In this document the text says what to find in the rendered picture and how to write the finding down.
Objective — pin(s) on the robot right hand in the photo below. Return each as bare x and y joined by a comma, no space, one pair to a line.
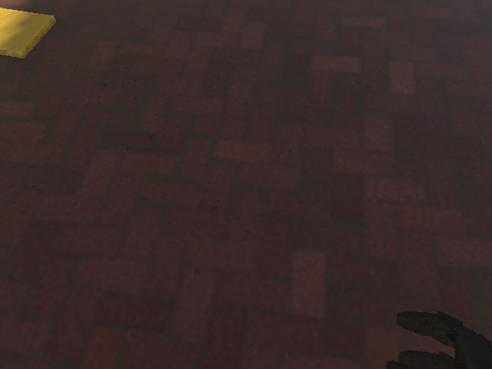
472,350

